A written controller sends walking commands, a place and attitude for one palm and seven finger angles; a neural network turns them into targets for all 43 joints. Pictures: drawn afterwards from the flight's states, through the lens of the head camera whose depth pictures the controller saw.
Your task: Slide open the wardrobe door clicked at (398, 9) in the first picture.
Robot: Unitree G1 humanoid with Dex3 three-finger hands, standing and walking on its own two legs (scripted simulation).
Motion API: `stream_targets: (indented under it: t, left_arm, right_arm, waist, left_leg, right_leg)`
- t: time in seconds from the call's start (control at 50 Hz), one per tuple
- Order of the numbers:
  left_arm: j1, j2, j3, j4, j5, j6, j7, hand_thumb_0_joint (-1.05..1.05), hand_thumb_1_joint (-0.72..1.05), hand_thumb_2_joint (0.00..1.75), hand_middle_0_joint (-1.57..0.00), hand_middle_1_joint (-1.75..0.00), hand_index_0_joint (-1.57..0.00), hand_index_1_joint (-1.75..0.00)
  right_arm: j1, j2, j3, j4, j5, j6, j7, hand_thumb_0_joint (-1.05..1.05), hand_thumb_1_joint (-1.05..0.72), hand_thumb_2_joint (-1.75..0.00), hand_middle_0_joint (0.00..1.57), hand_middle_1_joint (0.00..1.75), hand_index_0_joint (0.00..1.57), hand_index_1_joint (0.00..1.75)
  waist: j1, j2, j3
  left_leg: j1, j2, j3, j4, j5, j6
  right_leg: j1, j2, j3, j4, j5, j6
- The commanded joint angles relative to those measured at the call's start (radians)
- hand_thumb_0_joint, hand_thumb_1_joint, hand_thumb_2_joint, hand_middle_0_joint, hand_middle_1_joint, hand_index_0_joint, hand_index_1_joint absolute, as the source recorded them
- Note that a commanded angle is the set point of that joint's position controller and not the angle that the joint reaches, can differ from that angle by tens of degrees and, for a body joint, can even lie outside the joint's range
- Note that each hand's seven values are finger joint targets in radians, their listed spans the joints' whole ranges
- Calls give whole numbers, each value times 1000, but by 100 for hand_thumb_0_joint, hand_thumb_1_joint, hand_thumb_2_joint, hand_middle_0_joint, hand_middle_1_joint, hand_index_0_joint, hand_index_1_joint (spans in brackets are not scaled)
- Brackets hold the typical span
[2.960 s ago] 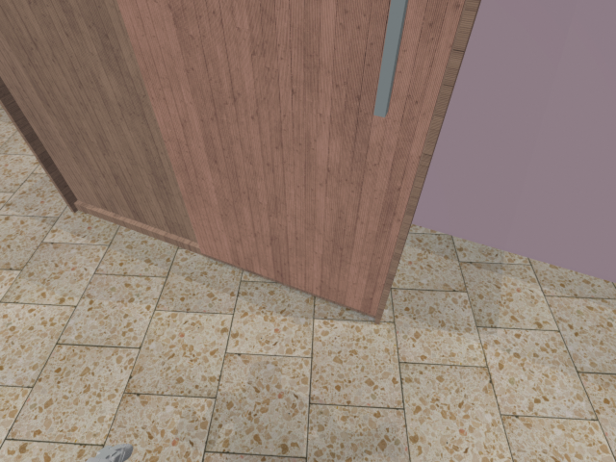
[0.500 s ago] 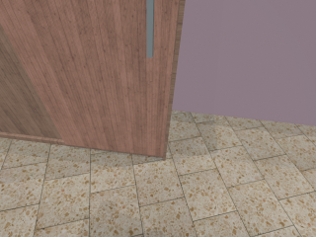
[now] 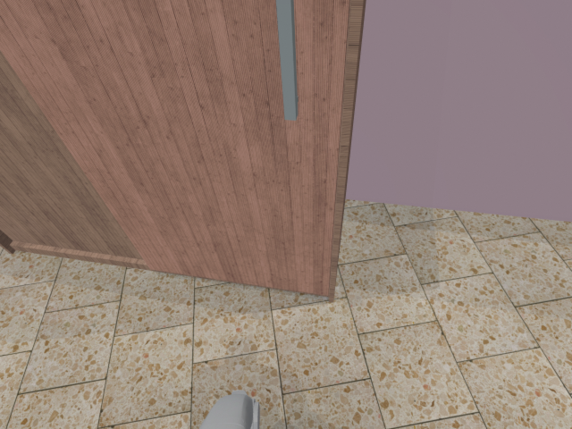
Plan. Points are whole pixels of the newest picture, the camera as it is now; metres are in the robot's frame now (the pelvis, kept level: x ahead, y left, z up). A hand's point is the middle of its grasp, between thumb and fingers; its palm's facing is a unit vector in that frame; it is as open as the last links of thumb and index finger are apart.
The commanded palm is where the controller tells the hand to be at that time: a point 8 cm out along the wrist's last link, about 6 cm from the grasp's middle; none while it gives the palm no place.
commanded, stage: take the last steps up to it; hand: right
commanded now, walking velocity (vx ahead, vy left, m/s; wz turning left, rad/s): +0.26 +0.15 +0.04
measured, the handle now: (289, 41) +0.66 +0.04 +0.22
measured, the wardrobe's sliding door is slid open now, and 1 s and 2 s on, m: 0.00 0.00 0.00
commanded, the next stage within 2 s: come to a stop and stand still in 0.24 s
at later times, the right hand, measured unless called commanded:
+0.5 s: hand (357, 378) +0.25 -0.09 -0.19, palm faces +0.05 +0.99 -0.16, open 7.2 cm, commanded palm none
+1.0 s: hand (335, 413) +0.19 -0.05 -0.16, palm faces +0.08 +0.95 -0.29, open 7.4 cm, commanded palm none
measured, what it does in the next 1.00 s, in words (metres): walks ahead: left foot, then right foot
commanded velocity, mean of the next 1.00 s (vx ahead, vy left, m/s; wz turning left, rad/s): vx -0.03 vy -0.03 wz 0.00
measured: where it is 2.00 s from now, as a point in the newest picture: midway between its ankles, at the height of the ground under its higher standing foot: outside the picture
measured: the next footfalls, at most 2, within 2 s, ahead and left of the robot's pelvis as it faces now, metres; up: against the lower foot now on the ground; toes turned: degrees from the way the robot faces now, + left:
left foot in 0.16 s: +0.23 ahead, +0.18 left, +0.00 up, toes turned +8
right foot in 0.46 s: +0.26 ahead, -0.01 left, +0.00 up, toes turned -8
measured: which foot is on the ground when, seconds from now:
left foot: up 0.00-0.14, down 0.16-0.54, up 0.56-0.78, down 0.80-1.00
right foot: down 0.00-0.16, up 0.18-0.44, down 0.46-0.80, up 0.82-1.00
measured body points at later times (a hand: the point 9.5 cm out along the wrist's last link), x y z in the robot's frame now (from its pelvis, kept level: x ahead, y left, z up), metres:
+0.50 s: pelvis +0.19 +0.08 -0.01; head +0.19 +0.06 +0.44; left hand +0.27 +0.32 -0.15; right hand +0.25 -0.14 -0.18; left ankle +0.19 +0.17 -0.74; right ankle +0.22 -0.01 -0.74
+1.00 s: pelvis +0.18 +0.15 +0.00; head +0.21 +0.18 +0.44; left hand +0.25 +0.40 -0.17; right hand +0.18 -0.10 -0.14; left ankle +0.20 +0.25 -0.74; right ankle +0.14 +0.00 -0.66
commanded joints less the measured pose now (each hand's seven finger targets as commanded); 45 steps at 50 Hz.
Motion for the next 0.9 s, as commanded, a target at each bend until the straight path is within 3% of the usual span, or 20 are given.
stream_targets:
  t: [0.0, 0.06, 0.1, 0.12, 0.14, 0.16, 0.2, 0.26, 0.36, 0.42, 0.46, 0.5, 0.56, 0.64, 0.74, 0.76, 0.78, 0.8, 0.82, 0.88]
  left_arm:
    - [53, 201, 46, -21, 13, -14, 12, 0, 90, 90, -20, -30, -20, -30]
    - [6, 244, 67, -19, 13, -6, 9, 0, 90, 90, -20, -30, -20, -30]
    - [-13, 253, 71, -17, 5, 2, 3, 0, 90, 90, -20, -30, -20, -30]
    - [27, 217, 67, -14, -4, 4, -9, 0, 90, 90, -20, -30, -20, -30]
    - [61, 122, 45, -48, -21, 4, -12, 0, 90, 90, -20, -30, -20, -30]
    - [4, 134, 42, -73, -28, 16, -10, 0, 90, 90, -20, -30, -20, -30]
    - [-82, 147, 52, -90, -9, 24, -15, 0, 90, 90, -20, -30, -20, -30]
    - [-41, 110, 40, -81, 8, 55, -20, 0, 90, 90, -20, -30, -20, -30]
    - [-89, 74, 11, -111, 1, 53, -16, 0, 90, 90, -20, -30, -20, -30]
    - [-68, 91, 1, -80, -8, 40, -9, 0, 90, 90, -20, -30, -20, -30]
    - [-139, 180, 16, -116, -11, 32, -1, 0, 90, 90, -20, -30, -20, -30]
    - [-212, 199, 21, -135, -14, 43, 16, 0, 90, 90, -20, -30, -20, -30]
    - [-243, 242, 43, -160, -4, 60, 21, 0, 90, 90, -20, -30, -20, -30]
    - [-293, 278, 75, -197, 5, 81, 12, 0, 90, 90, -20, -30, -20, -30]
    - [-351, 264, 86, -211, -4, 90, -10, 0, 90, 90, -20, -30, -20, -30]
    - [-339, 221, 80, -215, -13, 90, -18, 0, 90, 90, -20, -30, -20, -30]
    - [-316, 153, 68, -233, -16, 92, -26, 0, 90, 90, -20, -30, -20, -30]
    - [-355, 171, 71, -242, -12, 111, -25, 0, 90, 90, -20, -30, -20, -30]
    - [-367, 163, 69, -244, -7, 127, -22, 0, 90, 90, -20, -30, -20, -30]
    - [-335, 198, 70, -208, 1, 125, -36, 0, 90, 90, -20, -30, -20, -30]
  right_arm:
    - [-166, 19, 16, -105, 15, -33, 14, 0, -90, -90, 20, 30, 20, 30]
    - [-116, -11, 3, -89, 17, -40, 11, 0, -90, -90, 20, 30, 20, 30]
    - [109, -65, -14, -16, 12, -63, 2, 0, -90, -90, 20, 30, 20, 30]
    - [251, -152, -37, 23, 6, -77, -12, 0, -90, -90, 20, 30, 20, 30]
    - [305, -256, -56, 36, 8, -80, -29, 0, -90, -90, 20, 30, 20, 30]
    - [252, -256, -51, 19, 24, -75, -39, 0, -90, -90, 20, 30, 20, 30]
    - [27, -144, -17, -38, 21, -65, -51, 0, -90, -90, 20, 30, 20, 30]
    - [-87, -64, 14, -63, 8, -78, -64, 0, -90, -90, 20, 30, 20, 30]
    - [-57, -46, 29, -58, 15, -72, -65, 0, -90, -90, 20, 30, 20, 30]
    - [-53, -32, 39, -45, 30, -65, -69, 0, -90, -90, 20, 30, 20, 30]
    - [10, -15, 38, -54, 32, -50, -77, 0, -90, -90, 20, 30, 20, 30]
    - [31, -38, 34, -55, 30, -28, -82, 0, -90, -90, 20, 30, 20, 30]
    - [22, -65, 17, -74, 27, -9, -79, 0, -90, -90, 20, 30, 20, 30]
    - [12, -35, 6, -107, 20, -9, -78, 0, -90, -90, 20, 30, 20, 30]
    - [114, -39, 6, -95, 12, -22, -73, 0, -90, -90, 20, 30, 20, 30]
    - [111, -89, 5, -97, 3, -32, -76, 0, -90, -90, 20, 30, 20, 30]
    - [82, -168, -6, -106, -4, -40, -80, 0, -90, -90, 20, 30, 20, 30]
    - [112, -186, -4, -110, 4, -36, -77, 0, -90, -90, 20, 30, 20, 30]
    - [97, -181, -9, -102, 2, -36, -83, 0, -90, -90, 20, 30, 20, 30]
    - [31, -153, -2, -113, 4, -40, -88, 0, -90, -90, 20, 30, 20, 30]
  waist:
    - [32, -236, 173]
    - [-8, -227, 118]
    - [-109, -139, -25]
    - [-165, 37, -147]
    - [-148, 273, -256]
    - [-140, 196, -261]
    - [-66, 74, -73]
    - [25, 20, -35]
    - [14, 2, -32]
    - [26, -66, -74]
    - [-21, -190, -52]
    - [-33, -339, -9]
    - [-21, -265, -22]
    - [-15, -160, -102]
    - [-61, -137, -134]
    - [-58, -1, -121]
    - [-40, 222, -78]
    - [-83, 163, -65]
    - [-70, 172, -60]
    - [-46, 96, -7]
  left_leg:
    - [10, 4, 53, -263, 9, 17]
    - [185, -36, 71, -345, -14, 50]
    - [499, -100, 116, -471, 5, 72]
    - [763, 17, -25, -524, -3, 106]
    - [898, 291, -449, -625, 92, 204]
    - [766, 322, -498, -719, -75, 250]
    - [510, 247, -349, -761, -250, 230]
    - [287, 173, -123, -772, -54, 195]
    - [302, 137, -98, -720, 199, 215]
    - [362, 72, -34, -588, 293, 133]
    - [373, 3, -8, -552, 140, 36]
    - [366, -34, 22, -420, -77, 0]
    - [239, -56, -30, -177, -350, -3]
    - [180, -67, -46, -101, -356, -8]
    - [413, -52, 10, -511, -13, -13]
    - [457, 31, -89, -616, 204, 3]
    - [484, 234, -317, -652, 428, 94]
    - [396, 322, -346, -687, 435, 191]
    - [358, 316, -378, -702, 343, 215]
    - [400, 231, -279, -669, 292, 185]
  right_leg:
    - [-102, -219, 84, -134, 388, -145]
    - [-103, -242, 68, -58, 483, -131]
    - [-123, -180, 13, 253, 616, -84]
    - [-304, -109, -22, 544, 391, -50]
    - [-531, 52, 14, 893, -261, -27]
    - [-542, 15, 139, 1024, -272, -58]
    - [-588, -52, 163, 1056, -117, -62]
    - [-430, -75, 127, 836, -89, -36]
    - [-324, -20, 72, 460, -43, -12]
    - [-151, -15, 100, 124, 279, -5]
    - [-152, -157, 219, 96, 738, -79]
    - [-163, -210, 270, 50, 945, -151]
    - [-76, -261, 281, 49, 1080, -224]
    - [1, -252, 218, 105, 1018, -233]
    - [-145, -153, 141, 199, 583, -129]
    - [-223, -59, 94, 290, 336, -65]
    - [-390, 73, 39, 403, -76, -13]
    - [-379, 84, 132, 553, -247, -16]
    - [-408, 83, 181, 668, -248, -18]
    - [-514, 67, 211, 822, -87, -3]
